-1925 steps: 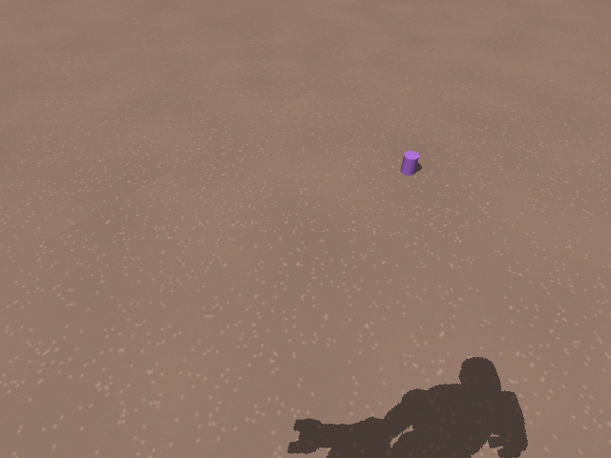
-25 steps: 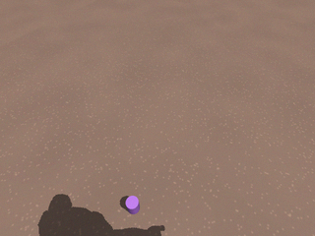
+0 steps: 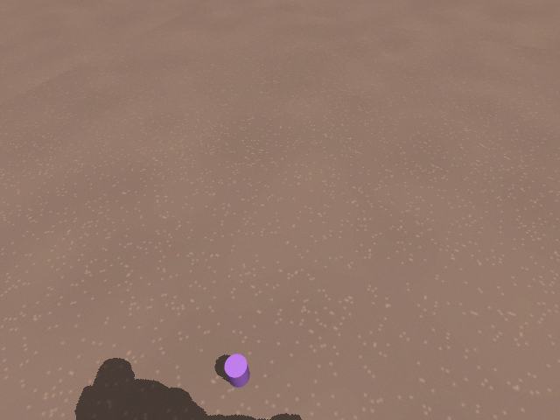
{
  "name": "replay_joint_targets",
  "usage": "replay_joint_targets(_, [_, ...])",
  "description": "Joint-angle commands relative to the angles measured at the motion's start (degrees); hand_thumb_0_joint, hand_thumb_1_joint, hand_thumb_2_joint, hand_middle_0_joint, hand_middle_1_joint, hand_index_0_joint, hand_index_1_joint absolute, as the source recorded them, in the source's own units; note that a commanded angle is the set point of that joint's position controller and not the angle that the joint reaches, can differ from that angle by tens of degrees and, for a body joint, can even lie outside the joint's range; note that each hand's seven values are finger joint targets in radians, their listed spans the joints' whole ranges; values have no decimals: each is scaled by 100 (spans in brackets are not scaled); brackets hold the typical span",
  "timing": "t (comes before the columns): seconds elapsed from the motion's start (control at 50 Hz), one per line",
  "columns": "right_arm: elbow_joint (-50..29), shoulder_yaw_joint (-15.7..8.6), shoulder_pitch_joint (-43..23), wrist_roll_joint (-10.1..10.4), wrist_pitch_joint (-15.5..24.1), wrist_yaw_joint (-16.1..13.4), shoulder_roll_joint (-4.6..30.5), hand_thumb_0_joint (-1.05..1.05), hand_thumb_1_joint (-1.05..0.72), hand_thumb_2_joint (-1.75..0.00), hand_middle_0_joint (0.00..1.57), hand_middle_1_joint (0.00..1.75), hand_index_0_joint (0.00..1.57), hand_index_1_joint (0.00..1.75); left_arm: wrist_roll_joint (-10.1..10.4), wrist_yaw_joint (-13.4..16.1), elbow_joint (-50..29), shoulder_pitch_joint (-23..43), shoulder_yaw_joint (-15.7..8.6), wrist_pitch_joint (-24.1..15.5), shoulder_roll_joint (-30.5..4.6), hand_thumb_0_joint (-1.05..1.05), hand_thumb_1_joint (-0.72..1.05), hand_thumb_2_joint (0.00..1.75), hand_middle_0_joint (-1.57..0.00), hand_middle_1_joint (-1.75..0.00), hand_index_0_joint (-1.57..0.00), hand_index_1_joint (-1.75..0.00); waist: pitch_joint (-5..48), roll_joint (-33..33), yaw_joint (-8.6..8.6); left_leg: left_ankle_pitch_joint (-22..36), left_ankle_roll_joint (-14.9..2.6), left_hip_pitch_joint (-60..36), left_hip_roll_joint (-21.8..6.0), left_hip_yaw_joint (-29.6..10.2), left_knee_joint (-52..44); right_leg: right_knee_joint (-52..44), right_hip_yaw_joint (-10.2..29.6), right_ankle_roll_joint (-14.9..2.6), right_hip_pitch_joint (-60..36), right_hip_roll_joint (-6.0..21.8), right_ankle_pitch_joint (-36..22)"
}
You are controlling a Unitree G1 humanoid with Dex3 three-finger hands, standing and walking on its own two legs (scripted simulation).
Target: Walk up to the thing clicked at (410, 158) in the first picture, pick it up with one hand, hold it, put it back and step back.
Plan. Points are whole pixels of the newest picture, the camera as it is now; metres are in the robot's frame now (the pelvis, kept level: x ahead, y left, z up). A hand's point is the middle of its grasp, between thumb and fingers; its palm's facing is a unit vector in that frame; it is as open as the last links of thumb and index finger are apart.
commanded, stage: stand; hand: left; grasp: from above
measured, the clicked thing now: (237, 370) +0.42 +0.19 -0.73
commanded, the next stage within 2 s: step back in 1.48 s
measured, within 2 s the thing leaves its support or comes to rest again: neither
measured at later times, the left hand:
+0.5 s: hand out of the picture +0.08 +0.24 -0.16, palm faces +0.02 -0.94 -0.33, open 7.4 cm
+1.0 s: hand out of the picture +0.08 +0.24 -0.16, palm faces +0.01 -0.94 -0.34, open 7.4 cm
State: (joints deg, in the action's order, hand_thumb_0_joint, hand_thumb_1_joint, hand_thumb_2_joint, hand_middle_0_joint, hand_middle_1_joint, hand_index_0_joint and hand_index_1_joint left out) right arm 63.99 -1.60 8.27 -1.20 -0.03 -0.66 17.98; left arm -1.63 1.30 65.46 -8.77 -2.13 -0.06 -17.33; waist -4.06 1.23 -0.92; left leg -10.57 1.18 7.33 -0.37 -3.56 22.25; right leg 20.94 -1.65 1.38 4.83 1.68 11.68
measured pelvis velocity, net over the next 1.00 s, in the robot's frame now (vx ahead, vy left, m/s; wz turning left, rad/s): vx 0.01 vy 0.00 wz -0.01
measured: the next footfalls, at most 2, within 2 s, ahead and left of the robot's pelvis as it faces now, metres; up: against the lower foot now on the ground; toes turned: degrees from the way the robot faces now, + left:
left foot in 1.80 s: +0.00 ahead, +0.13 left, +0.00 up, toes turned -3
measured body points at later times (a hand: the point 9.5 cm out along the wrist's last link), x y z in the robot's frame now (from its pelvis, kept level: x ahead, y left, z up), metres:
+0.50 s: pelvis +0.01 +0.00 +0.00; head +0.02 -0.01 +0.45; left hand +0.08 +0.29 -0.14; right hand +0.08 -0.29 -0.14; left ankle +0.02 +0.13 -0.74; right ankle +0.00 -0.13 -0.74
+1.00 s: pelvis +0.01 +0.00 +0.00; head +0.03 -0.01 +0.45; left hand +0.08 +0.29 -0.13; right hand +0.09 -0.30 -0.14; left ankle +0.02 +0.13 -0.74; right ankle +0.00 -0.13 -0.74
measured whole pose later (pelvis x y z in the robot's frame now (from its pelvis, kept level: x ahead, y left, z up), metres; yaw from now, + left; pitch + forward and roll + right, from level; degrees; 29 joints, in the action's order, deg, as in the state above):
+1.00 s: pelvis +0.01 +0.00 +0.00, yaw -1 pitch -3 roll +0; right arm 64.9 -0.2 6.4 -0.8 0.7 -0.4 19.2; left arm -0.9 0.2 66.1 -6.2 -1.8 -0.3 -18.4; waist -4.0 0.8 -0.6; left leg -10.4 1.4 6.4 -0.8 -2.9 19.8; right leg 18.8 -1.1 1.1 4.4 1.3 11.5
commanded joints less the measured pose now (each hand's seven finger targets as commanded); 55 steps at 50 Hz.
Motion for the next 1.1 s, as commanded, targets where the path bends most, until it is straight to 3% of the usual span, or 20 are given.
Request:
replay_joint_targets(0.0, [-301, -180, -253, -2, 101, -69, 1053, 0, -90, -90, 20, 30, 20, 30, 12, 65, -270, 257, -196, -100, -1194, 0, 90, 90, -20, -30, -20, -30, 98, -51, 21, -14, -206, 244, -460, -394, -523, -545, 525, -173, 129, 486, 79])
replay_joint_targets(0.14, [-260, -143, -233, 4, 108, -74, 1102, 0, -90, -90, 20, 30, 20, 30, 30, 38, -222, 288, -201, -100, -1209, 0, 90, 90, -20, -30, -20, -30, 168, -52, 33, 10, -229, 227, -508, -400, -512, -535, 534, -197, 107, 502, -50])
replay_joint_targets(0.24, [-231, -104, -195, 8, 131, -81, 1092, 0, -90, -90, 20, 30, 20, 30, 58, 39, -209, 378, -198, -128, -1210, 0, 90, 90, -20, -30, -20, -30, 368, -91, 46, 787, -226, 8, -549, -345, -413, -462, 540, -196, -69, 538, -742])
replay_joint_targets(0.42, [-207, -78, -192, 28, 154, -96, 1153, 0, -90, -90, 20, 30, 20, 30, 81, 19, -185, 385, -206, -110, -1217, 0, 90, 90, -20, -30, -20, -30, 430, -29, 35, 1125, -222, -108, -609, -326, -454, -417, 492, -196, -162, 527, -998])
replay_joint_targets(0.5, [-216, -85, -272, 26, 142, -101, 1212, 0, -90, -90, 20, 30, 20, 30, 67, 8, -180, 416, -192, -83, -1194, 0, 90, 90, -20, -30, -20, -30, 267, -32, 32, 682, -220, 7, -596, -340, -541, -495, 482, -187, -31, 492, -581])
replay_joint_targets(0.56, [-245, -94, -303, 22, 142, -89, 1194, 0, -90, -90, 20, 30, 20, 30, 54, 6, -197, 474, -200, -97, -1256, 0, 90, 90, -20, -30, -20, -30, 281, -120, 51, 720, -218, 27, -605, -356, -565, -523, 475, -184, -19, 500, -509])
replay_joint_targets(0.86, [-228, -95, -382, 36, 165, -67, 1275, 0, -90, -90, 20, 30, 20, 30, 75, -16, -263, 471, -177, -118, -1291, 0, 90, 90, -20, -30, -20, -30, 532, -43, 54, 1090, -232, -143, -649, -326, -489, -442, 487, -223, -121, 558, -916])
replay_joint_targets(1.08, [-217, -78, -394, 38, 167, -42, 1287, 0, -90, -90, 20, 30, 20, 30, 88, -29, -280, 463, -163, -137, -1318, 0, 90, 90, -20, -30, -20, -30, 464, -86, 61, 927, -231, -93, -643, -303, -524, -488, 525, -215, -91, 561, -839])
